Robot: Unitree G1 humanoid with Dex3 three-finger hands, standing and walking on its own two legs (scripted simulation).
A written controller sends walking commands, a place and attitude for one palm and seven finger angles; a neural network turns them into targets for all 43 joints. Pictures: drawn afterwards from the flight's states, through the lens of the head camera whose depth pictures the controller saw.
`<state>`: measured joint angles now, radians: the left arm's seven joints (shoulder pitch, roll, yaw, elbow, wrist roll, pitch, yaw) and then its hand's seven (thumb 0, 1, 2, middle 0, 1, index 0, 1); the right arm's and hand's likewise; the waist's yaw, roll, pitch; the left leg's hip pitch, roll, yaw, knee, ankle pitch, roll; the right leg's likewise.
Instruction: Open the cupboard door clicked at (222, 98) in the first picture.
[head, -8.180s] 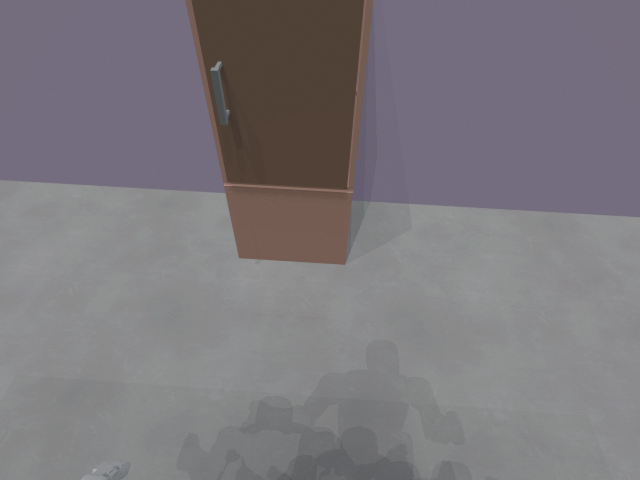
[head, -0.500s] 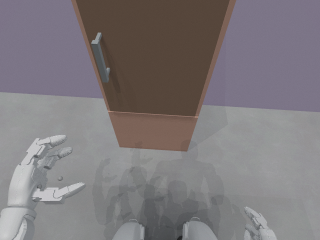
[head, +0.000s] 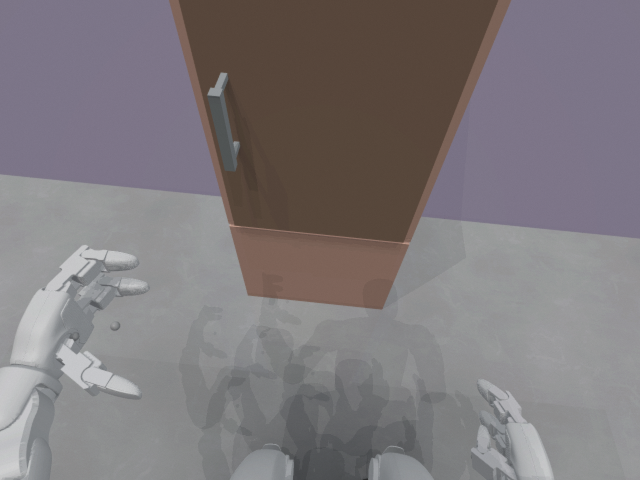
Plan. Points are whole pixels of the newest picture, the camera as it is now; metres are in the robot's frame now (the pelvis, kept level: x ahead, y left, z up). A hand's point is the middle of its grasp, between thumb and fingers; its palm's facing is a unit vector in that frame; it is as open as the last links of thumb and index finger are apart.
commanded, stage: raise the hand with hooked fingers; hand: left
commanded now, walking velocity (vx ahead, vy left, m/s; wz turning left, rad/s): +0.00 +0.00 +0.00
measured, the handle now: (226, 125) +0.61 +0.20 +0.04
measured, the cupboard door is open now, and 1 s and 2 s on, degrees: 0 0 0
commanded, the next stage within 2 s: move the hooked fingers beside the handle in 0.66 s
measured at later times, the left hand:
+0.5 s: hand (114, 302) +0.29 +0.26 +0.06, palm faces -0.01 -1.00 -0.06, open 14.0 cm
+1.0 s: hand (129, 274) +0.33 +0.26 +0.06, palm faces -0.03 -1.00 -0.04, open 14.0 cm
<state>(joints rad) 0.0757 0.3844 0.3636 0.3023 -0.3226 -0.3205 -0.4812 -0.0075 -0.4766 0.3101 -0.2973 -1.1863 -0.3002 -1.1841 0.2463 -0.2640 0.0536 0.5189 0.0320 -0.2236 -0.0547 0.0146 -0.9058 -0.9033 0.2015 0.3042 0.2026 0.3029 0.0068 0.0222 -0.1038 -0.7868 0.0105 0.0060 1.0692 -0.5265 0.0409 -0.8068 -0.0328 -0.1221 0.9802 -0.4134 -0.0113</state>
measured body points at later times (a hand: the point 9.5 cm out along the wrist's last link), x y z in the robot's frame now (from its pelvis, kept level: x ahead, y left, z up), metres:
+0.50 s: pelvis +0.00 -0.01 +0.01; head +0.07 +0.01 +0.45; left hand +0.29 +0.31 +0.06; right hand +0.14 -0.27 -0.07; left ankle +0.00 +0.09 -0.67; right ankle +0.04 -0.12 -0.67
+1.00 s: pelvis -0.01 -0.01 +0.00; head +0.08 +0.00 +0.44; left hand +0.32 +0.31 +0.06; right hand +0.15 -0.27 -0.08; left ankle +0.00 +0.09 -0.67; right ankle +0.04 -0.12 -0.67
